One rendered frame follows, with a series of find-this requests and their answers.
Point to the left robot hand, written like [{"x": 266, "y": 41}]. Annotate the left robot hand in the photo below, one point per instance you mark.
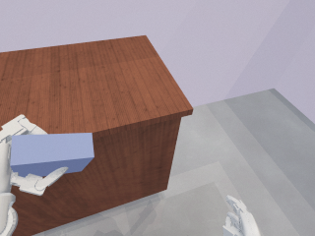
[{"x": 31, "y": 184}]

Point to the table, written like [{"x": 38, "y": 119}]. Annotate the table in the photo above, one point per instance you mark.
[{"x": 117, "y": 89}]

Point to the right robot hand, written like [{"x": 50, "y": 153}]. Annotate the right robot hand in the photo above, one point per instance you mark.
[{"x": 244, "y": 225}]

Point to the sponge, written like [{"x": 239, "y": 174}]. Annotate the sponge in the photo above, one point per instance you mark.
[{"x": 42, "y": 154}]

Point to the robot left forearm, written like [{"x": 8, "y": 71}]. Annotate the robot left forearm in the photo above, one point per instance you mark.
[{"x": 8, "y": 216}]

